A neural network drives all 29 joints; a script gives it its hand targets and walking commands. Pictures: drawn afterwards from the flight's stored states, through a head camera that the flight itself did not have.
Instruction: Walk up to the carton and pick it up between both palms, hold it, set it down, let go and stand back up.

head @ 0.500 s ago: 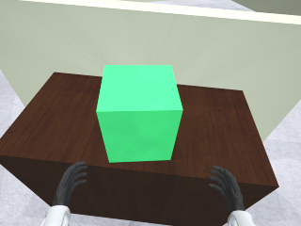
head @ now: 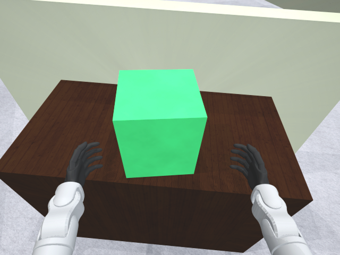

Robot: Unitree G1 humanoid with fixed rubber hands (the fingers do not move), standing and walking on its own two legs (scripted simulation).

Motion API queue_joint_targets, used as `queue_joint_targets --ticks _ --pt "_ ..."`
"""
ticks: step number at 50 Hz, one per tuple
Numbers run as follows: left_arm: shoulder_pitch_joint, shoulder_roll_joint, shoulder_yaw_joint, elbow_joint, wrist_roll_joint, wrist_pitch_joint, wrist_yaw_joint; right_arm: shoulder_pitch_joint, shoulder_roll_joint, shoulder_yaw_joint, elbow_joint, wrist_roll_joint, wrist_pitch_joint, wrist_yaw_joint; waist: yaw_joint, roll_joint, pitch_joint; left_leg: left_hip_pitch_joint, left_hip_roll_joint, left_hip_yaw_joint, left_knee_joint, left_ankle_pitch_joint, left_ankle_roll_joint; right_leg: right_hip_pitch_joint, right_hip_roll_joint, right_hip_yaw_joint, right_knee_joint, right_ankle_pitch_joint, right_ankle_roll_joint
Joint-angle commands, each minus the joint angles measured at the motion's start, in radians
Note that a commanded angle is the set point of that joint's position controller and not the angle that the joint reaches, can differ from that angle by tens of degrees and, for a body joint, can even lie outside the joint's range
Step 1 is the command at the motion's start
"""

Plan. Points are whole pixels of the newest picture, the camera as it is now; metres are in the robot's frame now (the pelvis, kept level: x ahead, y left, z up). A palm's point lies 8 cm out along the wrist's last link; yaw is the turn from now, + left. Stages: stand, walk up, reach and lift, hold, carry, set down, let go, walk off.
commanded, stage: reach and lift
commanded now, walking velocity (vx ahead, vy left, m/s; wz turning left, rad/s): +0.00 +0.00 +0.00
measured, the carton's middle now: (158, 125) +0.46 +0.09 +0.03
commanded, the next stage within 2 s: none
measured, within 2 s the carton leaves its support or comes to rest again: neither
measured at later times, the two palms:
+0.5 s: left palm (65, 133) +0.33 +0.28 +0.12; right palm (255, 137) +0.37 -0.16 +0.11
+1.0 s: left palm (67, 97) +0.39 +0.28 +0.18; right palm (254, 104) +0.43 -0.15 +0.16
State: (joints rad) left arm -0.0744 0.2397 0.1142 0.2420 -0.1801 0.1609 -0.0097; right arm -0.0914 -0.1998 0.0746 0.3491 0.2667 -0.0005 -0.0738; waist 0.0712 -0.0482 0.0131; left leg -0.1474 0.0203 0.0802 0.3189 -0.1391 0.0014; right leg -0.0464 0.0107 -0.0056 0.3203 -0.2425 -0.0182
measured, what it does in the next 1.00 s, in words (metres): stands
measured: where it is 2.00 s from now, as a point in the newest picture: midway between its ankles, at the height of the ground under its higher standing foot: outside the picture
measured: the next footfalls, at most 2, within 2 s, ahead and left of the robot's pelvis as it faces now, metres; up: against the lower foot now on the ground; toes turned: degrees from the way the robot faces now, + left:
none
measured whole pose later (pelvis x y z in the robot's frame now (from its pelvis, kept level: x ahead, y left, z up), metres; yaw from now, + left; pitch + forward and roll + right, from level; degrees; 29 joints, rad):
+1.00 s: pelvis -0.01 +0.00 +0.00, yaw +1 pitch +8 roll -1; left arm -0.79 0.41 0.16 0.49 -0.25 0.56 0.04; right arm -0.83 -0.36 0.07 0.69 0.44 0.35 -0.09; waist 0.06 -0.01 -0.09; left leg -0.39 0.04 0.04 0.39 -0.13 0.00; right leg -0.26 0.03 -0.02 0.33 -0.21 -0.02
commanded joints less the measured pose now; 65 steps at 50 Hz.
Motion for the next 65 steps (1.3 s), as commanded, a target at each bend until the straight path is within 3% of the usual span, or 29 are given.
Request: queue_joint_targets --ticks 1,4,5,8,9,10,11,13,17,19,27,28,29,31,33,34,35,36,37,38,41,42,45,51,55,59,62,63,65 --pt "-0.376 0.134 0.034 -0.233 -0.027 -0.002 0.039 -0.358 -0.124 -0.082 -0.232 0.019 0.008 0.004 0.007 0.081 -0.254 0.27 -0.009 -0.039 0.034 0.247 -0.005 -0.276 -0.007 0.037 -0.08 0.064 0.007" --pt "-0.383 0.145 0.047 -0.286 -0.019 0.027 0.051 -0.368 -0.136 -0.092 -0.246 0.032 0.02 0.0 0.027 0.127 -0.357 0.295 -0.009 -0.044 0.07 0.367 -0.022 -0.265 0.001 0.032 -0.053 0.167 0.013" --pt "-0.398 0.142 0.05 -0.258 -0.012 0.052 0.048 -0.385 -0.152 -0.09 -0.222 0.03 0.034 -0.002 0.006 0.109 -0.355 0.306 -0.011 -0.045 0.073 0.391 -0.032 -0.269 0.008 0.026 -0.057 0.195 0.016" --pt "-0.44 0.158 0.095 -0.213 0.003 0.133 0.034 -0.463 -0.174 -0.078 -0.179 0.049 0.083 -0.015 0.029 0.086 -0.336 0.289 -0.015 -0.034 0.072 0.376 -0.017 -0.218 0.011 0.032 -0.056 0.214 0.024" --pt "-0.462 0.162 0.102 -0.18 0.011 0.163 0.031 -0.481 -0.201 -0.083 -0.121 0.04 0.107 -0.018 0.011 0.069 -0.295 0.28 -0.008 -0.054 0.065 0.367 -0.014 -0.225 0.01 0.027 -0.06 0.198 0.027" --pt "-0.5 0.157 0.097 -0.204 0.003 0.181 0.024 -0.507 -0.201 -0.07 -0.15 0.054 0.116 -0.022 0.02 0.074 -0.329 0.291 -0.01 -0.039 0.075 0.372 -0.017 -0.223 0.014 0.026 -0.06 0.203 0.024" --pt "-0.537 0.169 0.103 -0.224 -0.013 0.2 0.026 -0.555 -0.226 -0.088 -0.17 0.054 0.126 -0.023 -0.003 0.047 -0.355 0.307 -0.005 -0.046 0.073 0.39 -0.011 -0.213 0.017 0.015 -0.057 0.217 0.023" --pt "-0.54 0.177 0.116 -0.204 -0.012 0.227 0.031 -0.555 -0.239 -0.072 -0.143 0.06 0.144 -0.018 0.023 0.056 -0.364 0.289 -0.003 -0.045 0.068 0.361 -0.016 -0.22 0.016 0.023 -0.055 0.202 0.024" --pt "-0.595 0.209 0.132 -0.276 -0.026 0.251 0.033 -0.642 -0.24 -0.07 -0.196 0.083 0.154 -0.03 0.018 0.05 -0.487 0.305 -0.012 -0.04 0.096 0.446 -0.016 -0.18 0.028 0.004 -0.03 0.349 0.041" --pt "-0.65 0.212 0.116 -0.259 -0.037 0.268 0.021 -0.686 -0.253 -0.099 -0.166 0.078 0.175 -0.035 -0.017 0.051 -0.465 0.295 -0.008 -0.044 0.092 0.454 -0.015 -0.183 0.03 0.001 -0.037 0.345 0.037" --pt "-0.76 0.241 0.113 -0.166 -0.014 0.354 0.025 -0.813 -0.284 -0.083 -0.028 0.104 0.26 -0.025 -0.03 0.083 -0.404 0.276 -0.003 -0.052 0.078 0.384 -0.014 -0.219 0.02 0.008 -0.055 0.274 0.04" --pt "-0.822 0.258 0.097 -0.18 -0.032 0.357 0.028 -0.847 -0.296 -0.095 -0.014 0.109 0.265 -0.025 -0.042 0.089 -0.445 0.267 -0.003 -0.051 0.083 0.372 -0.011 -0.209 0.018 0.004 -0.043 0.271 0.039" --pt "-0.832 0.241 0.114 -0.145 -0.033 0.359 0.032 -0.872 -0.277 -0.081 -0.01 0.119 0.268 -0.02 -0.005 0.08 -0.442 0.26 0.004 -0.056 0.086 0.352 -0.007 -0.238 0.018 0.006 -0.044 0.243 0.038" --pt "-0.906 0.265 0.105 -0.169 -0.041 0.346 0.05 -0.939 -0.289 -0.106 -0.017 0.133 0.263 -0.017 -0.02 0.086 -0.517 0.267 -0.008 -0.058 0.095 0.324 -0.003 -0.244 0.017 0.004 -0.035 0.243 0.035" --pt "-0.935 0.281 0.108 -0.143 -0.043 0.342 0.058 -0.979 -0.281 -0.101 -0.022 0.149 0.263 -0.014 0.009 0.11 -0.521 0.244 -0.007 -0.047 0.094 0.317 -0.005 -0.24 0.015 0.007 -0.029 0.229 0.037" --pt "-0.964 0.301 0.099 -0.145 -0.046 0.344 0.065 -1.006 -0.299 -0.117 -0.02 0.134 0.267 -0.013 -0.008 0.092 -0.564 0.252 -0.004 -0.062 0.104 0.348 -0.001 -0.23 0.02 -0.004 -0.018 0.262 0.041" --pt "-0.957 0.312 0.113 -0.134 -0.042 0.348 0.063 -1.001 -0.293 -0.095 -0.009 0.14 0.27 -0.012 0.019 0.099 -0.594 0.254 -0.006 -0.053 0.116 0.401 -0.008 -0.221 0.025 0.0 -0.006 0.331 0.046" --pt "-0.949 0.343 0.122 -0.121 -0.039 0.356 0.062 -0.992 -0.31 -0.104 0.003 0.128 0.278 -0.02 -0.001 0.069 -0.593 0.252 -0.01 -0.059 0.122 0.431 -0.002 -0.214 0.026 0.009 0.0 0.387 0.051" --pt "-1.0 0.34 0.126 -0.134 -0.04 0.36 0.06 -1.044 -0.31 -0.095 -0.034 0.149 0.28 -0.026 0.014 0.106 -0.627 0.244 -0.013 -0.053 0.125 0.431 -0.008 -0.198 0.021 0.011 0.003 0.395 0.055" --pt "-1.006 0.336 0.13 -0.09 -0.027 0.372 0.061 -1.041 -0.307 -0.111 0.04 0.14 0.293 -0.027 -0.01 0.101 -0.591 0.243 -0.006 -0.066 0.115 0.415 -0.011 -0.21 0.026 0.003 -0.008 0.385 0.059" --pt "-1.086 0.346 0.114 -0.015 -0.036 0.385 0.05 -1.134 -0.311 -0.087 0.113 0.151 0.317 -0.017 -0.02 0.095 -0.577 0.236 -0.004 -0.058 0.102 0.36 -0.005 -0.21 0.02 0.003 -0.015 0.334 0.059" --pt "-1.094 0.32 0.108 0.043 -0.037 0.383 0.053 -1.127 -0.312 -0.079 0.149 0.158 0.316 -0.012 0.008 0.092 -0.565 0.216 0.0 -0.065 0.106 0.359 -0.009 -0.234 0.016 0.013 -0.018 0.342 0.056" --pt "-1.135 0.311 0.085 0.115 -0.054 0.37 0.046 -1.177 -0.325 -0.086 0.224 0.164 0.315 -0.011 -0.016 0.092 -0.595 0.24 0.001 -0.072 0.113 0.395 -0.011 -0.22 0.023 -0.013 -0.018 0.346 0.058" --pt "-1.221 0.351 0.046 0.073 -0.084 0.35 0.057 -1.294 -0.339 -0.082 0.161 0.175 0.294 -0.012 -0.028 0.11 -0.765 0.303 0.005 -0.08 0.16 0.559 -0.038 -0.232 0.04 -0.028 -0.009 0.489 0.061" --pt "-1.305 0.369 0.034 0.185 -0.076 0.369 0.053 -1.345 -0.348 -0.073 0.299 0.151 0.334 -0.005 -0.034 0.089 -0.684 0.276 0.009 -0.071 0.123 0.417 -0.028 -0.237 0.029 -0.024 -0.03 0.409 0.05" --pt "-1.378 0.345 0.023 0.293 -0.085 0.359 0.069 -1.443 -0.368 -0.071 0.374 0.169 0.333 0.005 -0.022 0.07 -0.686 0.28 0.014 -0.085 0.134 0.461 -0.027 -0.273 0.038 -0.037 -0.016 0.442 0.058" --pt "-1.451 0.383 0.026 0.25 -0.085 0.337 0.074 -1.482 -0.354 -0.072 0.352 0.176 0.325 -0.002 -0.007 0.092 -0.751 0.287 0.0 -0.065 0.132 0.471 -0.03 -0.239 0.032 -0.033 -0.021 0.463 0.067" --pt "-1.472 0.39 0.025 0.301 -0.076 0.337 0.081 -1.508 -0.378 -0.078 0.377 0.168 0.324 0.001 -0.021 0.085 -0.755 0.263 0.005 -0.069 0.138 0.448 -0.036 -0.241 0.033 -0.031 -0.011 0.472 0.061" --pt "-1.484 0.391 0.017 0.381 -0.089 0.321 0.081 -1.543 -0.359 -0.044 0.373 0.179 0.33 0.005 0.002 0.04 -0.734 0.197 0.005 -0.07 0.113 0.389 -0.013 -0.227 0.028 -0.015 -0.012 0.434 0.073"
